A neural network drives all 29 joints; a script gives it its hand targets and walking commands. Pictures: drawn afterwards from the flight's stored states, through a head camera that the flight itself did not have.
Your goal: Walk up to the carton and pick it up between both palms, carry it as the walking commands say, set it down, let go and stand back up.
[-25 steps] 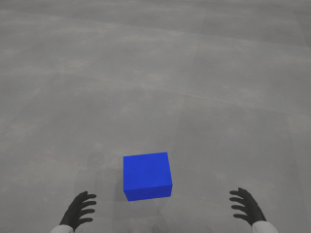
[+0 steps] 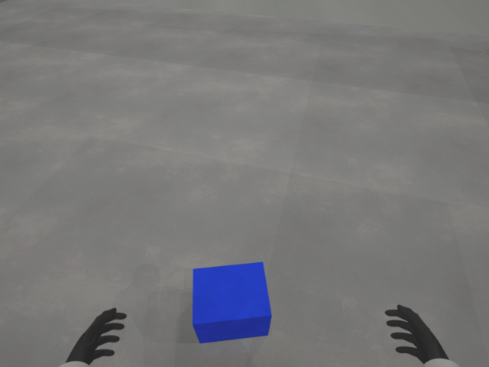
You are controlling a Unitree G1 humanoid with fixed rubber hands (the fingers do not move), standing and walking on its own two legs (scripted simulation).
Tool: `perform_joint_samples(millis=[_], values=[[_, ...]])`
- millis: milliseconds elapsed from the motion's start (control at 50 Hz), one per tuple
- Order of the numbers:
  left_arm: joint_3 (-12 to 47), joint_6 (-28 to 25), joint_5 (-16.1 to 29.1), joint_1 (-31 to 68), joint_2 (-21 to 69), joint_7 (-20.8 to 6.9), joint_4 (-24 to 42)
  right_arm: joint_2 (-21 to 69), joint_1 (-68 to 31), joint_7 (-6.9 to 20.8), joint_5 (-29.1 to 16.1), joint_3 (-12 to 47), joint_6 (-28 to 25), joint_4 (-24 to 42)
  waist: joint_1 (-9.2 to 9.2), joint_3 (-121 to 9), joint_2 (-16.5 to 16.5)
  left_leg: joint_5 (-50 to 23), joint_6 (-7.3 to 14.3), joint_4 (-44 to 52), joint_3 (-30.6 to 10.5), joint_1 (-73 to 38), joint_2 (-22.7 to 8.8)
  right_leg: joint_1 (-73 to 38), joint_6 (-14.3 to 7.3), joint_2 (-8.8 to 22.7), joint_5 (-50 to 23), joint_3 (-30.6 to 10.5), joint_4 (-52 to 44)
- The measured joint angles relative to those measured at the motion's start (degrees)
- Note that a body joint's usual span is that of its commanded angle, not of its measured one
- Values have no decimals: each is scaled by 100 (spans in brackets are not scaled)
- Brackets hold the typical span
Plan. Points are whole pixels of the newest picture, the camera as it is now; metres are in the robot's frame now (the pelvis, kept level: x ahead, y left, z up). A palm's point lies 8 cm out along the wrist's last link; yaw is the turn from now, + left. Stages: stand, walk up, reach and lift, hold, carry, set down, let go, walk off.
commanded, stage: stand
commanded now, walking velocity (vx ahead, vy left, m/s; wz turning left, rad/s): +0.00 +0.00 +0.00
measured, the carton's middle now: (231, 302) +0.47 +0.09 -0.66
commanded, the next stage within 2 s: none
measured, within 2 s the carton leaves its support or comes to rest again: neither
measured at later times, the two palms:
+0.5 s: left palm (77, 366) +0.14 +0.29 -0.06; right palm (437, 357) +0.17 -0.27 -0.05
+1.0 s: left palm out of the picture +0.11 +0.29 -0.06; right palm out of the picture +0.15 -0.28 -0.05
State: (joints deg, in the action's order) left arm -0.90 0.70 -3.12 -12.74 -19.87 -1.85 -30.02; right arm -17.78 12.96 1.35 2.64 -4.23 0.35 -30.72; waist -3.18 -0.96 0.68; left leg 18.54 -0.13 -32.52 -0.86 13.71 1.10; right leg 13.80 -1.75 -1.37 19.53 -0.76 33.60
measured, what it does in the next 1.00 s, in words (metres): stands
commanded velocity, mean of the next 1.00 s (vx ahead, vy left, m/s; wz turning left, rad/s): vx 0.00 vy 0.00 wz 0.00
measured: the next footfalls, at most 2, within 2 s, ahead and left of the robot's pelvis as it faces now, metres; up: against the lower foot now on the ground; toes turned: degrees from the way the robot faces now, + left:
none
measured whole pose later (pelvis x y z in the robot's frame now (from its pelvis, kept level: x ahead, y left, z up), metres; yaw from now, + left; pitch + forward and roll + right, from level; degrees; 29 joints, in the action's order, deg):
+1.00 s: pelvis -0.02 +0.00 +0.00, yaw +0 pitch -2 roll +0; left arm -0.9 -2.2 -2.3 -13.8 -20.5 -1.1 -36.2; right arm -19.3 13.0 0.7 2.2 -4.2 -1.6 -33.1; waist -3.2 -2.6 0.7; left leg 17.3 0.0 -32.5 -0.9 13.7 1.1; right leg 13.8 -1.7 -1.4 18.2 -0.7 33.6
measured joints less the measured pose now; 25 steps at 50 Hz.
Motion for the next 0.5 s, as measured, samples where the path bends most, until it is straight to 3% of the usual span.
perform_joint_samples(millis=[500], values=[[1, -183, 77, 60, -31, 79, -464, -101, 0, -65, -37, 1, -80, -98, 0, -167, 0, -27, 5, 0, 0, 0, 0, 0, 0, 0, -28, 1, 0]])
